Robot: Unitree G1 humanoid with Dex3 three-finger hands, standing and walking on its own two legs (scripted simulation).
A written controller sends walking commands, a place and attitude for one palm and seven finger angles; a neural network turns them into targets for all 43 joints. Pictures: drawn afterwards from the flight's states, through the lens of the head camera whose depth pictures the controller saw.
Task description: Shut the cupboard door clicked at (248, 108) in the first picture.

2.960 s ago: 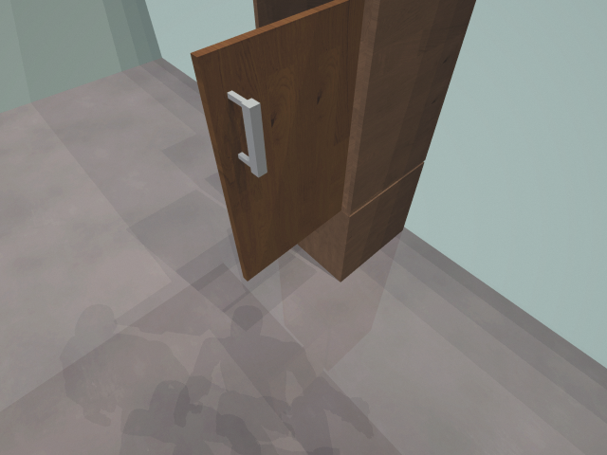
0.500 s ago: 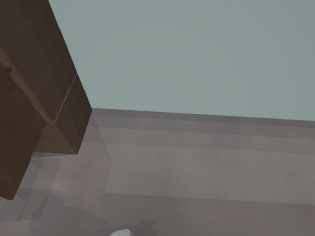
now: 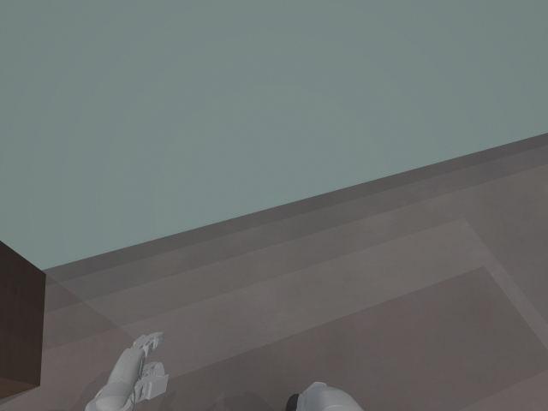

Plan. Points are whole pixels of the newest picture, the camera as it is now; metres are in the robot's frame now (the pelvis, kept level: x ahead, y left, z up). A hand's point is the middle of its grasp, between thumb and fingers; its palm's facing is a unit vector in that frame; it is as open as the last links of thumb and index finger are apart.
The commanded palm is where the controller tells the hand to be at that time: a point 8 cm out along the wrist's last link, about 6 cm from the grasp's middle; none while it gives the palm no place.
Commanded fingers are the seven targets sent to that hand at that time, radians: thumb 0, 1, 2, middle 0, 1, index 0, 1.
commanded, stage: walk to a spot facing it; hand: left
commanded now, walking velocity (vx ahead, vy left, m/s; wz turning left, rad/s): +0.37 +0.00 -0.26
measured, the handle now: out of the picture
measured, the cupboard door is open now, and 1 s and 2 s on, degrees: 92 92 92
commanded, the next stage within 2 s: turn to face it in 0.62 s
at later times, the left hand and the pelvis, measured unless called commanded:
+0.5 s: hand (158, 358) +0.22 +0.20 -0.16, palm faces -0.06 -0.98 -0.18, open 7.3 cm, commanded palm none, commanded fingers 0.00 0.90 0.90 -0.20 -0.30 -0.20 -0.30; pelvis +0.24 +0.01 +0.02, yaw -9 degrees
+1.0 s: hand (239, 184) +0.58 +0.08 -0.14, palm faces -0.21 -0.96 -0.19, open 7.4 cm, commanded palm none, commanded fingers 0.00 0.90 0.90 -0.20 -0.30 -0.20 -0.30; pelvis +0.44 -0.07 +0.02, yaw -9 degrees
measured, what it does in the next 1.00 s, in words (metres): walks ahead: left foot, then right foot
